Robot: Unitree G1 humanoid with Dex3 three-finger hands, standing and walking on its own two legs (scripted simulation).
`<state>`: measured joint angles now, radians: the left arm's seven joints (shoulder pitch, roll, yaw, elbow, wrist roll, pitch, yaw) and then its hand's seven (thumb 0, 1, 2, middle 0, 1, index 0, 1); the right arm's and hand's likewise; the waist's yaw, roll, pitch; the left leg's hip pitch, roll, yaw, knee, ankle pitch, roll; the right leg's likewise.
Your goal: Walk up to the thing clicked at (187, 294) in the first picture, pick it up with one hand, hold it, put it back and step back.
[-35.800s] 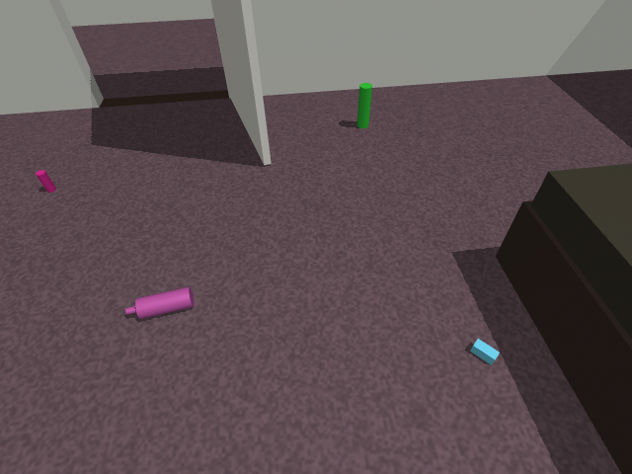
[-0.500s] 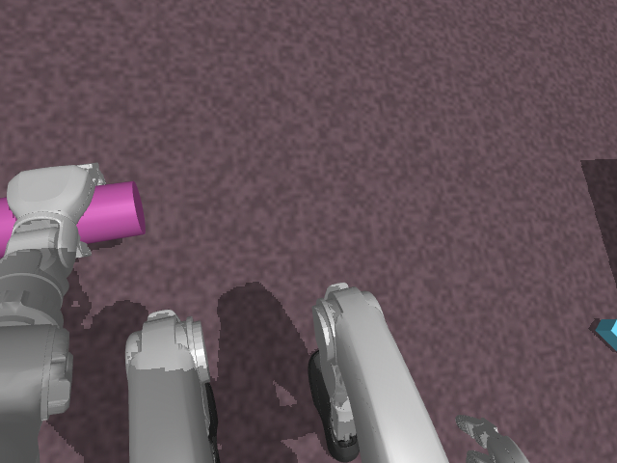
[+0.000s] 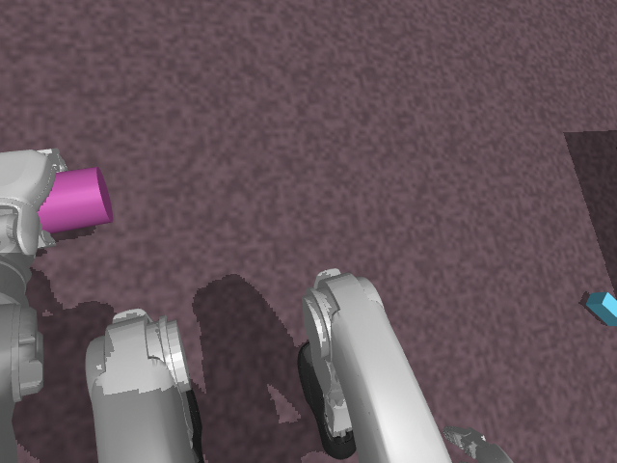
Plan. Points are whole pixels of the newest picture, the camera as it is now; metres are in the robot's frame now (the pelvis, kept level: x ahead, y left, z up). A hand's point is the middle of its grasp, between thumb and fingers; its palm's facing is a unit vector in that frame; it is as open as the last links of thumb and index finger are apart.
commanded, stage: crouch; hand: left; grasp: from above
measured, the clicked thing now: (6, 211) +0.48 +0.31 -0.19
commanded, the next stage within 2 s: lower in 0.06 s
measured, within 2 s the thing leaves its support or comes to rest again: neither
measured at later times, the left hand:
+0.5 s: hand (45, 216) +0.47 +0.28 -0.22, palm faces -0.47 -0.07 -0.88, open 10.6 cm
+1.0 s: hand (63, 219) +0.48 +0.27 -0.26, palm faces -0.47 -0.10 -0.88, open 10.6 cm
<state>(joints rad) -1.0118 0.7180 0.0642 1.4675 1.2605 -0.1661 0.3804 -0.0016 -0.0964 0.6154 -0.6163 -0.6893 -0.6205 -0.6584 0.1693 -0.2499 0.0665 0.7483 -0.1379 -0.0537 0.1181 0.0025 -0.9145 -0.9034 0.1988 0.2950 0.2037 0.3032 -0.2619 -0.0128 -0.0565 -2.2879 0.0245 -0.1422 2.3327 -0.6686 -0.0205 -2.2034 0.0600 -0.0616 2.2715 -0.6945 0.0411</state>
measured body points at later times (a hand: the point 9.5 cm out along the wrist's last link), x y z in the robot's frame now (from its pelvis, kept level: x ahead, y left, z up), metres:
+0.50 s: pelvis +0.00 +0.00 -0.03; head +0.26 +0.08 +0.33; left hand +0.50 +0.28 -0.17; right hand +0.04 -0.27 -0.12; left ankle +0.08 +0.13 -0.32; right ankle +0.10 -0.12 -0.32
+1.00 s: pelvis +0.01 +0.00 -0.04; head +0.28 +0.08 +0.30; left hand +0.50 +0.28 -0.21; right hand +0.03 -0.26 -0.12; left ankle +0.08 +0.13 -0.32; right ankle +0.10 -0.12 -0.32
